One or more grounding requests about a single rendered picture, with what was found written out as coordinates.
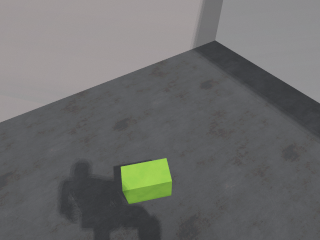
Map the carton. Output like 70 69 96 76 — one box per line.
121 158 172 204

